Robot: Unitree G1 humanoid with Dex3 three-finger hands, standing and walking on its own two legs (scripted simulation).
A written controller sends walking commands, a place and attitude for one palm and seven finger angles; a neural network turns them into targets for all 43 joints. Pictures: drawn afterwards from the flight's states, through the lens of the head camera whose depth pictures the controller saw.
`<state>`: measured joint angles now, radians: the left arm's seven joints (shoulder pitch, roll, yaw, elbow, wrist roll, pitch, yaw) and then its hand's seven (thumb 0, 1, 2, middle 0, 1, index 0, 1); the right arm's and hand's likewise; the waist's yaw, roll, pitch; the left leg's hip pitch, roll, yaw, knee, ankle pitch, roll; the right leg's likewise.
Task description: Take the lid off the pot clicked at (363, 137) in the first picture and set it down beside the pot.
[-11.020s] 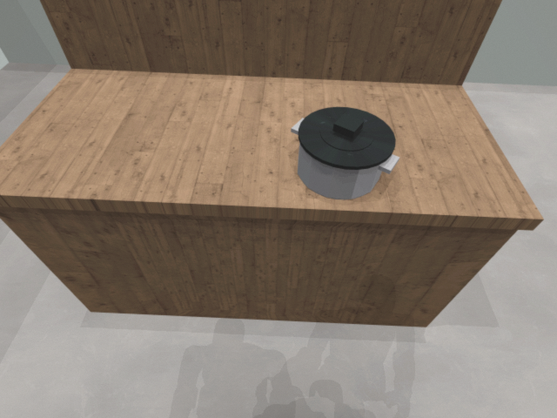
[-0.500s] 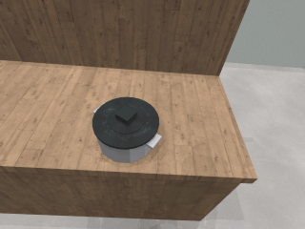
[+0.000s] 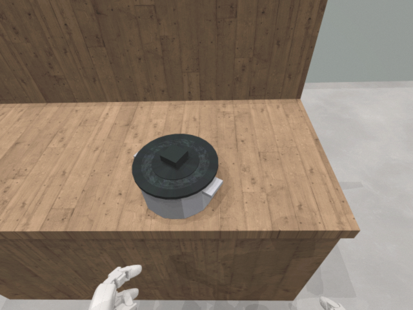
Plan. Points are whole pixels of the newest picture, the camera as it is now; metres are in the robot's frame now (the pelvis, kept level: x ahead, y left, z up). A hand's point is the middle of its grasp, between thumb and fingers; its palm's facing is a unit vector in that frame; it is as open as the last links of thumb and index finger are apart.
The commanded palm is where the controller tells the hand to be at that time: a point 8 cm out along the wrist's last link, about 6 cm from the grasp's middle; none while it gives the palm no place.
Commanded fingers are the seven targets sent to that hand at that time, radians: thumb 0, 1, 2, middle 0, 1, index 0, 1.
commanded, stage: lift the closed hand beside the body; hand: left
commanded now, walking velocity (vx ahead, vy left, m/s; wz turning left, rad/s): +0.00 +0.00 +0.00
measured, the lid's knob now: (174, 155) +0.45 +0.10 +0.06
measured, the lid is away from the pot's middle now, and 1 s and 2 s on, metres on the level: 0.00 0.00 0.00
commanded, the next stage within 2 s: raise the hand higher, near the body in 0.36 s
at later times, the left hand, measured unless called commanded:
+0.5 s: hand out of the picture +0.12 +0.16 -0.03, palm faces +0.28 -0.91 -0.32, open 3.1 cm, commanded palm +0.08 +0.21 +0.01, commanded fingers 0.00 0.90 0.90 -1.30 -1.50 -1.30 -1.50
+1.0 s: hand (100, 294) +0.15 +0.18 +0.05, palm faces +0.32 -0.87 -0.37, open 3.1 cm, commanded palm +0.10 +0.21 +0.08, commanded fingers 0.00 0.90 0.90 -1.30 -1.50 -1.30 -1.50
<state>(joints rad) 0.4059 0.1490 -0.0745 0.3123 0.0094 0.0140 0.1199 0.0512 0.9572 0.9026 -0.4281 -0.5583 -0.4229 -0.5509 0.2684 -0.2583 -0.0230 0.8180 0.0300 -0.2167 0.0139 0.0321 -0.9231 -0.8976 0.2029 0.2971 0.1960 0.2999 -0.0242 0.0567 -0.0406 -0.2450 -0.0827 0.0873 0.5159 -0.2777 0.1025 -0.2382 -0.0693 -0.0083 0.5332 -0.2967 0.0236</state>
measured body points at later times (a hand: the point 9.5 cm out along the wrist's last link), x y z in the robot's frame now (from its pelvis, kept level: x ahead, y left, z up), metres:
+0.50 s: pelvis +0.00 -0.07 +0.00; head -0.01 -0.07 +0.45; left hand +0.10 +0.21 -0.01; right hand +0.23 -0.26 -0.04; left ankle +0.00 +0.04 -0.73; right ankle -0.01 -0.16 -0.73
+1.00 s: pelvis +0.01 -0.06 +0.01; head -0.01 -0.08 +0.46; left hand +0.13 +0.22 +0.07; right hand +0.23 -0.27 -0.04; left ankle +0.00 +0.04 -0.73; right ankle -0.01 -0.16 -0.73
